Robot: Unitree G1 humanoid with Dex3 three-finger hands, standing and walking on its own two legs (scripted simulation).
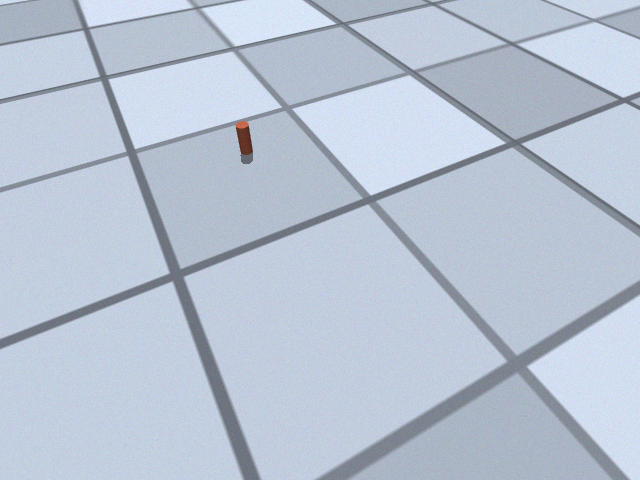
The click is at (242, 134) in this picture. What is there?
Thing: squat round
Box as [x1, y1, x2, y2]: [236, 121, 252, 154]
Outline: 241,121 236,123 236,130 240,150 243,154 248,154 252,151 248,124 244,121
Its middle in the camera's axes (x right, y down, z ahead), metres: -0.39 -0.54 +2.01
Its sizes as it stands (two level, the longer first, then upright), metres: 0.064 0.064 0.158
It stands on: the floor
